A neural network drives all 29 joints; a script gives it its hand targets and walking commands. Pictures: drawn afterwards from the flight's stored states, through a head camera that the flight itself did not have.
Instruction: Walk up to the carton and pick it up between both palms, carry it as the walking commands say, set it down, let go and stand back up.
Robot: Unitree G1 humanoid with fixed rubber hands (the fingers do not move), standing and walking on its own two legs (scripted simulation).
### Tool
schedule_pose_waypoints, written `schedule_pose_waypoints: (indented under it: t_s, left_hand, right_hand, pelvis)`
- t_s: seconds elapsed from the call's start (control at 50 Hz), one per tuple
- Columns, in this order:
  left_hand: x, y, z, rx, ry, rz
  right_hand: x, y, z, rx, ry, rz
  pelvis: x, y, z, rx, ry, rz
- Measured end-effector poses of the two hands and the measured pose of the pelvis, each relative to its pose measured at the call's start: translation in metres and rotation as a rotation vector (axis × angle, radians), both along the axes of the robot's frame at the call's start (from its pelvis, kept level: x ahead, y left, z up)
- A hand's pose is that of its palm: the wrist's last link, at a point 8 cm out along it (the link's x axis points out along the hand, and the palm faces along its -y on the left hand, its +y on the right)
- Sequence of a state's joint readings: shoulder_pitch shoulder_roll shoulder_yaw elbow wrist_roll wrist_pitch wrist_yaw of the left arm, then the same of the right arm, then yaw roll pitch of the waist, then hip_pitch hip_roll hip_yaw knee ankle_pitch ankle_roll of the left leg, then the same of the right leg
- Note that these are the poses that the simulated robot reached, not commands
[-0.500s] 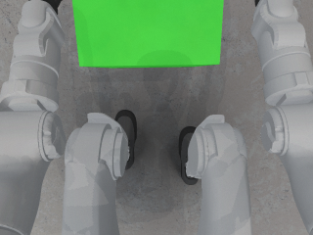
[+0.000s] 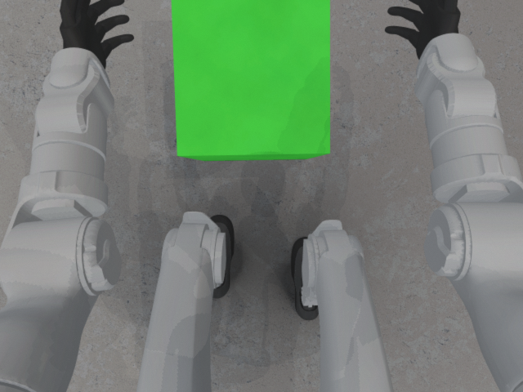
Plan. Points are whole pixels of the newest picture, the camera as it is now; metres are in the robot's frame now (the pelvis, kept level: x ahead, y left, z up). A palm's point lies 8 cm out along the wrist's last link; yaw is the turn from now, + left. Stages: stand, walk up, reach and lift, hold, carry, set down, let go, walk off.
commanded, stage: set down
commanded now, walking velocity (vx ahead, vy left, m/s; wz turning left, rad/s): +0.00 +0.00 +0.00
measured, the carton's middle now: (253, 89) +0.54 +0.04 -0.36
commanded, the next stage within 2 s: let go in 0.66 s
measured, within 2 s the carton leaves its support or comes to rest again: neither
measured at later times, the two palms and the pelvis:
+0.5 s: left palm out of the picture +0.51 +0.25 +0.05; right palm out of the picture +0.55 -0.19 +0.06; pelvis +0.02 +0.01 +0.14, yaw +0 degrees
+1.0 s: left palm out of the picture +0.44 +0.25 +0.10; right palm out of the picture +0.46 -0.20 +0.10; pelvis +0.06 +0.01 +0.21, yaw +1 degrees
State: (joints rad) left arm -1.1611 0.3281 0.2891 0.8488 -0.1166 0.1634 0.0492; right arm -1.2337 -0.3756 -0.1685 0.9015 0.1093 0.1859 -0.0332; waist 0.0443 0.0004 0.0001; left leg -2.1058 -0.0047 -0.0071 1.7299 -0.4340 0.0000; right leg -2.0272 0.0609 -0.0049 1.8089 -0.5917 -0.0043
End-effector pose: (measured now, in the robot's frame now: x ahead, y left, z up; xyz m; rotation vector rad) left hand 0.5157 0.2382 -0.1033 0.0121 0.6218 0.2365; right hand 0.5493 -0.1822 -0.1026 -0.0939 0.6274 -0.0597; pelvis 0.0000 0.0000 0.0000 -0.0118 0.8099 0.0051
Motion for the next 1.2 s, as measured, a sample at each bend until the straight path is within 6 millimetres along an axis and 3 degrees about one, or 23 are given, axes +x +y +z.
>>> schedule_pose_waypoints:
  t_s: [0.3, 0.54, 0.64, 0.76, 0.84, 0.94, 1.04, 1.2]
  left_hand:
    - [-0.004, 0.007, 0.092, -0.001, 0.000, -0.014]
    - [-0.006, 0.008, 0.165, -0.003, 0.002, -0.023]
    - [-0.007, 0.006, 0.182, 0.002, 0.017, -0.027]
    - [-0.011, 0.002, 0.180, 0.014, 0.042, -0.033]
    - [-0.022, 0.003, 0.176, 0.046, 0.070, -0.070]
    - [-0.054, 0.007, 0.188, 0.095, 0.113, -0.136]
    - [-0.092, 0.013, 0.217, 0.098, 0.151, -0.158]
    - [-0.138, 0.011, 0.266, 0.082, 0.149, -0.156]
  right_hand:
    - [-0.001, -0.012, 0.096, 0.014, 0.001, -0.002]
    - [0.000, -0.010, 0.171, 0.023, 0.006, 0.013]
    - [0.000, -0.008, 0.188, 0.021, 0.017, 0.022]
    - [-0.006, -0.006, 0.187, -0.004, 0.036, 0.031]
    - [-0.021, -0.009, 0.182, -0.044, 0.052, 0.022]
    - [-0.060, -0.015, 0.187, -0.090, 0.088, 0.031]
    - [-0.100, -0.022, 0.214, -0.094, 0.116, 0.035]
    - [-0.144, -0.030, 0.263, -0.086, 0.116, 0.034]
  pelvis:
    - [0.013, 0.004, 0.083, -0.006, 0.006, 0.005]
    - [0.026, 0.007, 0.152, -0.006, -0.020, 0.008]
    - [0.031, 0.007, 0.173, -0.007, -0.032, 0.009]
    - [0.037, 0.006, 0.182, -0.010, -0.034, 0.013]
    - [0.042, 0.006, 0.188, -0.012, -0.042, 0.014]
    - [0.054, 0.005, 0.203, -0.008, -0.082, 0.016]
    - [0.069, 0.006, 0.222, -0.002, -0.168, 0.014]
    - [0.088, 0.005, 0.251, 0.008, -0.353, 0.016]
